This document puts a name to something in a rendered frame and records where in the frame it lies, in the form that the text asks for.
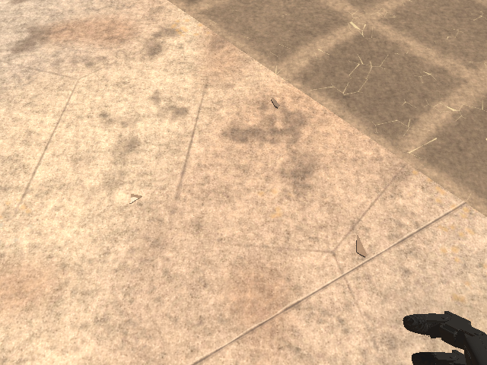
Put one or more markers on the right robot hand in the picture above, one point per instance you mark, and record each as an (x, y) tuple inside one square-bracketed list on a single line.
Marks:
[(453, 330)]

